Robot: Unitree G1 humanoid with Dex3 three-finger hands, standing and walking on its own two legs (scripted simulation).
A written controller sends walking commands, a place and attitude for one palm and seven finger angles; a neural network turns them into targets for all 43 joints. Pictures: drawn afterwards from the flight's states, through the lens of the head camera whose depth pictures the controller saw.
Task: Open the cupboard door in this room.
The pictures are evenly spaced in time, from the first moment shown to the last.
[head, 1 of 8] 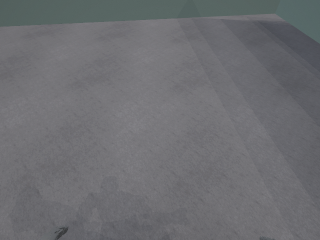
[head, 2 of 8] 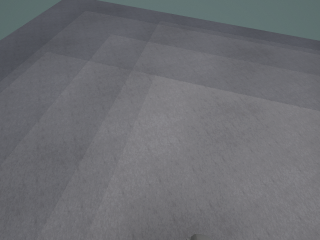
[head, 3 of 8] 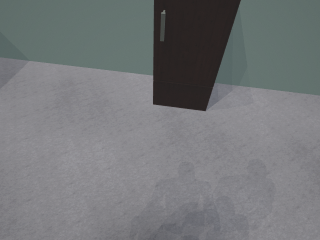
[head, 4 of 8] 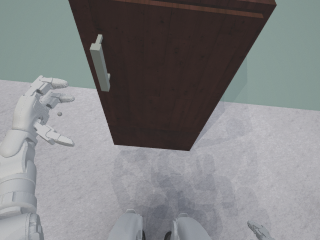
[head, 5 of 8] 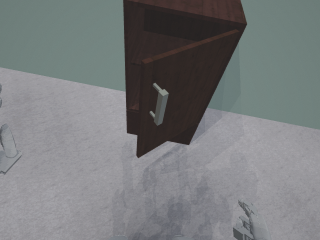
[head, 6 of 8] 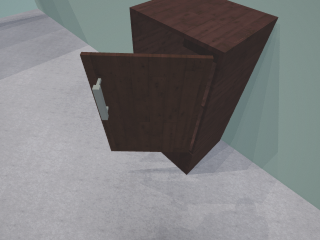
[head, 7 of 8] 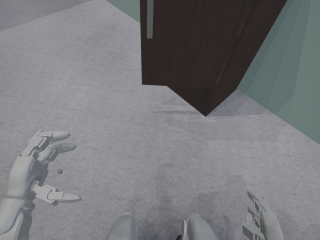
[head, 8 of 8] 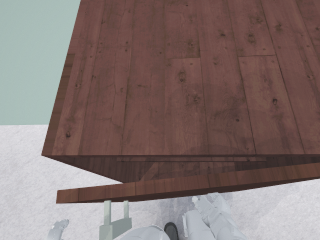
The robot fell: no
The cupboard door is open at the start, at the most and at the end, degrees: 0 83 6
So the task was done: no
